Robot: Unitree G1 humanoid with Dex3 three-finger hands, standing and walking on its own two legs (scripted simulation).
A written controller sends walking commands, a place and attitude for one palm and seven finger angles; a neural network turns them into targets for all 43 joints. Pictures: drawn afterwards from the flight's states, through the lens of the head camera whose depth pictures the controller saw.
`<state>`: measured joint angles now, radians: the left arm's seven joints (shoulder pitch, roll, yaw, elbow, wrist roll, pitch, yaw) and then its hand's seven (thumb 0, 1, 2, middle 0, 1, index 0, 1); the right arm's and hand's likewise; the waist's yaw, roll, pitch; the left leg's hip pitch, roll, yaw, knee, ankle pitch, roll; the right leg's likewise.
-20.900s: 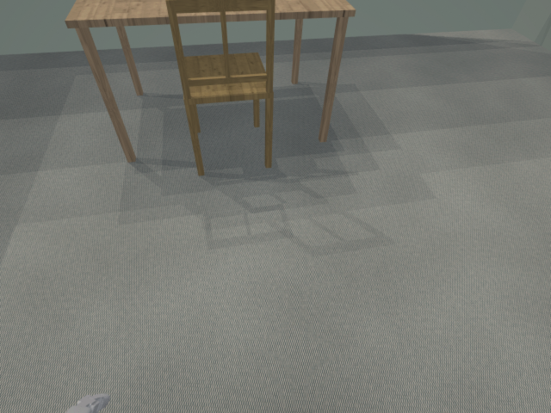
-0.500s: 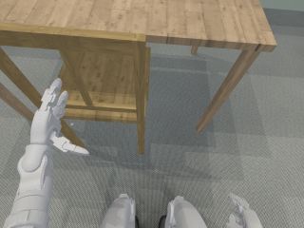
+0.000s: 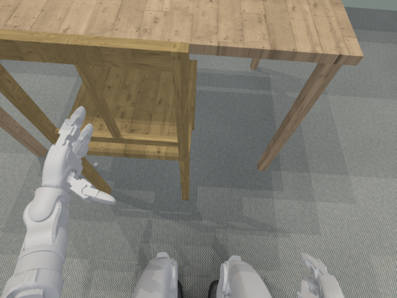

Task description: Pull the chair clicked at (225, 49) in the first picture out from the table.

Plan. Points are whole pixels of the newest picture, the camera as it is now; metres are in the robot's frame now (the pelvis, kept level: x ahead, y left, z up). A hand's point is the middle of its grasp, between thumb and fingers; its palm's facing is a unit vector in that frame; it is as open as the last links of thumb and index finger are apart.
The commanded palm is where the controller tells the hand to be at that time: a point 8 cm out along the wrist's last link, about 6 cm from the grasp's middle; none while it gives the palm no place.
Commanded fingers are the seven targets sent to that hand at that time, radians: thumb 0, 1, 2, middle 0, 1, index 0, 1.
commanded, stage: push the fingers through the gap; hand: left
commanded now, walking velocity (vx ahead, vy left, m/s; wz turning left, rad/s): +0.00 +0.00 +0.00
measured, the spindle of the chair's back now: (101, 105) +0.51 +0.24 +0.01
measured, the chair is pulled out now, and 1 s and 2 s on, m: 0.00 0.00 0.00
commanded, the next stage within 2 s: aim the fingers beside a spindle in 0.40 s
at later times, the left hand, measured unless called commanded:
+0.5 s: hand (98, 147) +0.40 +0.21 +0.02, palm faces -0.01 -1.00 -0.05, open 16.4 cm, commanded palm +0.40 +0.25 +0.02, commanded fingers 0.00 -0.50 0.30 -0.06 -0.08 -0.06 -0.08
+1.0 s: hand (99, 142) +0.41 +0.21 +0.02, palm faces -0.04 -1.00 -0.03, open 16.8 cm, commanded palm +0.39 +0.26 +0.02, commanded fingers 0.00 -0.50 0.30 -0.06 -0.08 -0.06 -0.08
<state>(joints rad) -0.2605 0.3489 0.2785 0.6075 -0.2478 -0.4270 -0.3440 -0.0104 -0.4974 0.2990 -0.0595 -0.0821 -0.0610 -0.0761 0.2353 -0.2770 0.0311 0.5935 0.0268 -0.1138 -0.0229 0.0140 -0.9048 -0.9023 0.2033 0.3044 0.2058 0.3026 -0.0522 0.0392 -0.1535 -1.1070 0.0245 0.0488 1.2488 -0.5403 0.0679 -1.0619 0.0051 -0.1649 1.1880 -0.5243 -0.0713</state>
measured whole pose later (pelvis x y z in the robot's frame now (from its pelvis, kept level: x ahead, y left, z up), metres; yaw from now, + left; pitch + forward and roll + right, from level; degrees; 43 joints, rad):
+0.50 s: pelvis -0.01 +0.00 -0.01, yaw +0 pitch +24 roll -3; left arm -0.50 0.38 0.32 0.83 -0.20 -0.50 -0.34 -0.01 -0.50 0.30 -0.06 -0.08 -0.18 -0.16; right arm 0.26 -0.28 0.04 0.65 0.02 -0.09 -0.03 0.01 -0.90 -0.90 0.20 0.30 0.21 0.30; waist -0.06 0.03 -0.15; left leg -1.18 0.03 0.04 1.29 -0.54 0.07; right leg -1.12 0.00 -0.18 1.23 -0.52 -0.08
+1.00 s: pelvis -0.02 +0.01 -0.01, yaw -1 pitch +24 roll -4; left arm -0.53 0.42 0.34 0.86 -0.20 -0.46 -0.34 -0.01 -0.50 0.30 -0.06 -0.08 -0.10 -0.10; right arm 0.28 -0.28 0.05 0.61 0.02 -0.08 -0.02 0.01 -0.91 -0.90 0.20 0.30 0.21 0.30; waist -0.10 0.03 -0.15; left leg -1.18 0.03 0.05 1.29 -0.52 0.08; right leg -1.14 0.01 -0.16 1.21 -0.50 -0.07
